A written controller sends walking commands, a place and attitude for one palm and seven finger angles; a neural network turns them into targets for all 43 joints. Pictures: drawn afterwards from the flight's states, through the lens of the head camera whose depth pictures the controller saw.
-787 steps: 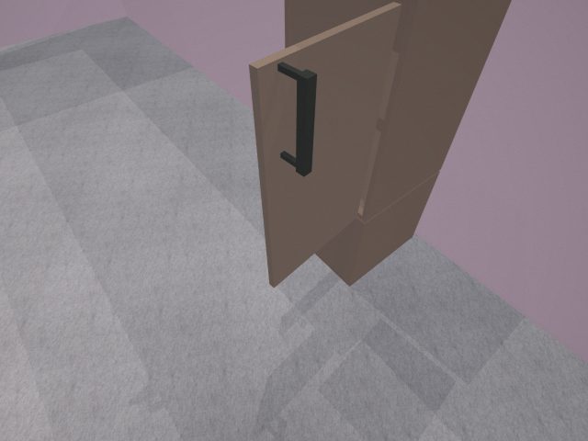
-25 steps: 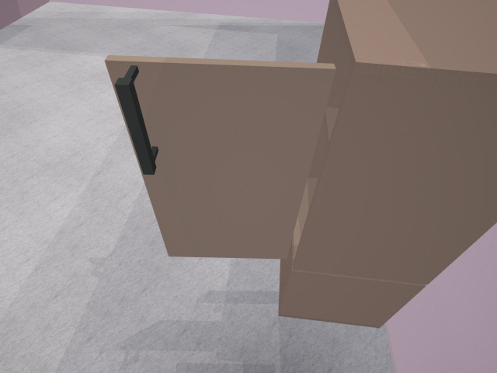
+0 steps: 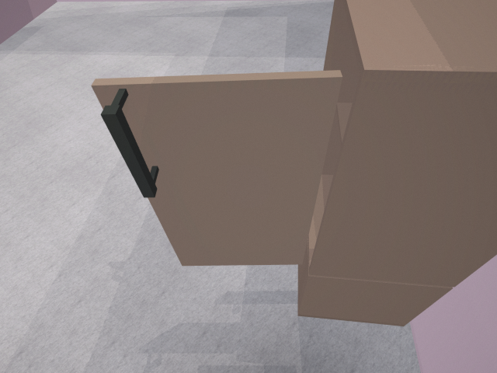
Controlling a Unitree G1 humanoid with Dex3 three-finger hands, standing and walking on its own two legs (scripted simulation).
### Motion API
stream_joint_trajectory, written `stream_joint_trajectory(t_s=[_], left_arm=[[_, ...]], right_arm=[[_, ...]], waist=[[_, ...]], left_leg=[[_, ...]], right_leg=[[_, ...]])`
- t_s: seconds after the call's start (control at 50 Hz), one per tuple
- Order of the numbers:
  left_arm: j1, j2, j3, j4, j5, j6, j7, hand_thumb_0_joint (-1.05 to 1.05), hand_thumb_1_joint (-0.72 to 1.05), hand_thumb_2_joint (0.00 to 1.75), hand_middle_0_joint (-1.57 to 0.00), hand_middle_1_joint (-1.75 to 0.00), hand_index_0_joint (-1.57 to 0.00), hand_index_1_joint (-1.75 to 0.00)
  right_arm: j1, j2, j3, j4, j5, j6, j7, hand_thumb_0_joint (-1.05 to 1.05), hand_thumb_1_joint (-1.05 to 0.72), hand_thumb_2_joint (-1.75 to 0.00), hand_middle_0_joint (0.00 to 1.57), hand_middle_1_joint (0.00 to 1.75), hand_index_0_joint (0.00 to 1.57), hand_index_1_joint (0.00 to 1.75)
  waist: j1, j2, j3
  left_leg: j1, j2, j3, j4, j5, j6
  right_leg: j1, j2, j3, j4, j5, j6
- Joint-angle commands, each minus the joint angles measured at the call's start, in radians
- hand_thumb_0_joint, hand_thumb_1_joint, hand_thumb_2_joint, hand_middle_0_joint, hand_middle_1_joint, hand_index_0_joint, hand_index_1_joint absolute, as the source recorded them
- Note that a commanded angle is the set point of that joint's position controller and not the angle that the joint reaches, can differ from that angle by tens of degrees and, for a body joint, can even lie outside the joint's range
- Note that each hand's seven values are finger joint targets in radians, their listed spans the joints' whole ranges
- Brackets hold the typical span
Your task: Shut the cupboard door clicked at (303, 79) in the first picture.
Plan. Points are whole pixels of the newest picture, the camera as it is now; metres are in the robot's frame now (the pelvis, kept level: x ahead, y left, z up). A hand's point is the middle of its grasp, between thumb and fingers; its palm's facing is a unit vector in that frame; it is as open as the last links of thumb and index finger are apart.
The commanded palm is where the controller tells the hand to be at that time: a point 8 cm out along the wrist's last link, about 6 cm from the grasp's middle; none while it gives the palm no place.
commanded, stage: come to a stop and stand still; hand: left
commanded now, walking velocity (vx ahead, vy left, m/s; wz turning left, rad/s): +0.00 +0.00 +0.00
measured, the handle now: (136, 148) +0.41 +0.21 +0.15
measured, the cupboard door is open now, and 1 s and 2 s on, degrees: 96 96 96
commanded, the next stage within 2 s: look again from close up in 0.70 s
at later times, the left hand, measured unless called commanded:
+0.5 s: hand out of the picture +0.07 +0.14 -0.16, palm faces +0.01 -0.97 -0.24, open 7.3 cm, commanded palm none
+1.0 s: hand out of the picture +0.02 +0.12 -0.17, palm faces +0.03 -0.98 -0.21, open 7.3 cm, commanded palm none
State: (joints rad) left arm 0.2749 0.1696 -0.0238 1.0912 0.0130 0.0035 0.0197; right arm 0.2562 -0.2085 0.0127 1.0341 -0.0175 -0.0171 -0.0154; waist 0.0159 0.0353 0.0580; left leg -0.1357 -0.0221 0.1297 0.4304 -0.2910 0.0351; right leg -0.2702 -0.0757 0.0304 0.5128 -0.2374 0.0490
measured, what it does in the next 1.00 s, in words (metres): shifts its weight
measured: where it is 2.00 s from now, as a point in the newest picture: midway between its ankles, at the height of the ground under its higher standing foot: outside the picture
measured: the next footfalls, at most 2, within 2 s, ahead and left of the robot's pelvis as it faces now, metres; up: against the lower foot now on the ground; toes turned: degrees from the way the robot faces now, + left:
none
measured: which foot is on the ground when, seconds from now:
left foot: down 0.00-1.00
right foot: down 0.00-1.00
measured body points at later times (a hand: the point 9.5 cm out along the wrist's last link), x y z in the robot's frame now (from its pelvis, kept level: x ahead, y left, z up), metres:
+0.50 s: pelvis +0.03 -0.04 +0.00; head +0.06 -0.06 +0.45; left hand +0.07 +0.19 -0.15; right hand +0.03 -0.26 -0.17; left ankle -0.04 +0.09 -0.74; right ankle +0.02 -0.15 -0.74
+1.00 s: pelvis +0.02 -0.05 +0.00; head +0.05 -0.06 +0.45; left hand +0.02 +0.18 -0.15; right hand +0.03 -0.27 -0.16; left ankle -0.04 +0.09 -0.74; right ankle +0.02 -0.15 -0.74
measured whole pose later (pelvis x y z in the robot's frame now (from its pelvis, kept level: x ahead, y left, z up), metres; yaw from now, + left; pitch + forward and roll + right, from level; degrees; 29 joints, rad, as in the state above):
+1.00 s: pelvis +0.02 -0.05 +0.00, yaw +1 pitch +0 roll +1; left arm 0.26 0.16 -0.01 1.13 0.01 -0.01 0.03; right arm 0.26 -0.15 0.01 1.12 -0.02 -0.02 -0.03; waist 0.01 0.01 0.05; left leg -0.08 0.07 0.09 0.37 -0.29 -0.05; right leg -0.20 0.01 -0.02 0.46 -0.25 -0.03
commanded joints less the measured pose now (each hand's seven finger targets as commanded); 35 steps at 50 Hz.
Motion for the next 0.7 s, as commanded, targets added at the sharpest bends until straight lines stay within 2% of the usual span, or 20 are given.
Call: stream_joint_trajectory(t_s=[0.0, 0.14, 0.18, 0.32, 0.42, 0.6, 0.68], left_arm=[[0.018, 0.134, 0.029, -0.026, -0.001, -0.023, 0.015, 0.00, 0.90, 0.90, -0.20, -0.30, -0.20, -0.30], [-0.013, 0.128, 0.036, -0.017, -0.002, -0.023, 0.017, 0.00, 0.90, 0.90, -0.20, -0.30, -0.20, -0.30], [-0.017, 0.129, 0.036, -0.017, -0.002, -0.024, 0.018, 0.00, 0.90, 0.90, -0.20, -0.30, -0.20, -0.30], [-0.026, 0.127, 0.040, -0.020, -0.002, -0.030, 0.019, 0.00, 0.90, 0.90, -0.20, -0.30, -0.20, -0.30], [-0.023, 0.125, 0.043, -0.020, -0.002, -0.032, 0.020, 0.00, 0.90, 0.90, -0.20, -0.30, -0.20, -0.30], [-0.007, 0.125, 0.043, -0.011, -0.001, -0.036, 0.020, 0.00, 0.90, 0.90, -0.20, -0.30, -0.20, -0.30], [0.001, 0.122, 0.041, -0.007, -0.001, -0.035, 0.020, 0.00, 0.90, 0.90, -0.20, -0.30, -0.20, -0.30]], right_arm=[[0.045, -0.084, -0.020, -0.011, 0.001, -0.021, -0.011, 0.00, -0.90, -0.90, 0.20, 0.30, 0.20, 0.30], [0.062, -0.054, -0.018, 0.029, -0.001, -0.017, -0.015, 0.00, -0.90, -0.90, 0.20, 0.30, 0.20, 0.30], [0.062, -0.055, -0.018, 0.034, -0.001, -0.015, -0.015, 0.00, -0.90, -0.90, 0.20, 0.30, 0.20, 0.30], [0.076, -0.046, -0.020, 0.051, 0.000, -0.015, -0.016, 0.00, -0.90, -0.90, 0.20, 0.30, 0.20, 0.30], [0.077, -0.041, -0.021, 0.058, 0.000, -0.013, -0.018, 0.00, -0.90, -0.90, 0.20, 0.30, 0.20, 0.30], [0.074, -0.038, -0.021, 0.061, 0.002, -0.009, -0.019, 0.00, -0.90, -0.90, 0.20, 0.30, 0.20, 0.30], [0.074, -0.036, -0.022, 0.062, 0.004, -0.007, -0.020, 0.00, -0.90, -0.90, 0.20, 0.30, 0.20, 0.30]], waist=[[-0.014, -0.032, -0.044], [-0.010, -0.020, -0.027], [-0.011, -0.045, -0.022], [-0.016, -0.057, -0.054], [-0.016, -0.060, -0.050], [-0.020, -0.050, -0.048], [-0.020, -0.052, -0.033]], left_leg=[[0.004, 0.129, -0.121, -0.083, 0.277, 0.003], [-0.008, 0.129, -0.106, -0.088, 0.249, -0.006], [-0.010, 0.127, -0.103, -0.083, 0.230, -0.010], [0.016, 0.127, -0.091, -0.074, 0.247, -0.020], [0.022, 0.129, -0.084, -0.075, 0.242, -0.024], [0.035, 0.132, -0.078, -0.076, 0.224, -0.031], [0.032, 0.133, -0.075, -0.084, 0.194, -0.032]], right_leg=[[0.057, -0.034, 0.030, -0.036, 0.233, -0.076], [0.080, -0.033, 0.033, -0.046, 0.263, -0.086], [0.078, -0.036, 0.039, -0.052, 0.276, -0.088], [0.103, -0.039, 0.045, -0.059, 0.352, -0.096], [0.108, -0.039, 0.046, -0.069, 0.371, -0.101], [0.114, -0.038, 0.052, -0.092, 0.382, -0.105], [0.106, -0.036, 0.053, -0.109, 0.350, -0.104]])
